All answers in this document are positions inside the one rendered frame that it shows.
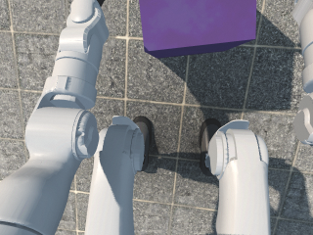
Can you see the carton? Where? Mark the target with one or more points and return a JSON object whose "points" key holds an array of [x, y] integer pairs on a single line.
{"points": [[173, 28]]}

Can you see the robot right foot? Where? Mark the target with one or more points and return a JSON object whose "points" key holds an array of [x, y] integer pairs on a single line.
{"points": [[208, 129]]}

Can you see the robot left thigh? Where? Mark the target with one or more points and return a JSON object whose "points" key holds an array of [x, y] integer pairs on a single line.
{"points": [[110, 204]]}

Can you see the robot left forearm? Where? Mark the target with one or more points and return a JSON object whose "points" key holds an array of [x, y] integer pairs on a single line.
{"points": [[73, 81]]}

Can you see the left robot upper arm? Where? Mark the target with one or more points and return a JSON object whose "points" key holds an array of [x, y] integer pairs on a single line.
{"points": [[34, 197]]}

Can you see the robot right forearm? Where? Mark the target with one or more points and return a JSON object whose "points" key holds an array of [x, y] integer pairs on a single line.
{"points": [[303, 15]]}

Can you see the right robot upper arm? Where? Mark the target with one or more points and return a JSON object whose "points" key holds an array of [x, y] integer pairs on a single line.
{"points": [[303, 120]]}

